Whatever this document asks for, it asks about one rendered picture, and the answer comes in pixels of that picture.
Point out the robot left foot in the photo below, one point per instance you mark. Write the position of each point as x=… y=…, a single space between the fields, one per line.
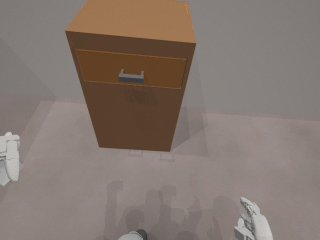
x=142 y=233

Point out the handle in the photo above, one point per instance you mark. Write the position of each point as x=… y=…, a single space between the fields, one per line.
x=131 y=77

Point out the robot right hand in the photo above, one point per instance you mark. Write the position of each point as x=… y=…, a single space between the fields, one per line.
x=257 y=228

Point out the left robot shin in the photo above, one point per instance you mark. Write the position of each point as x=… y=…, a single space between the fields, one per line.
x=133 y=232

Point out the robot left hand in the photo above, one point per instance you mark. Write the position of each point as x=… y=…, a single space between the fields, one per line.
x=10 y=164

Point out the drawer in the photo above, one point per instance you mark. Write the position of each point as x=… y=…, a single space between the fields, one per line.
x=103 y=66

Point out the cabinet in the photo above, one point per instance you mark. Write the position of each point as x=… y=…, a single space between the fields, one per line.
x=132 y=116

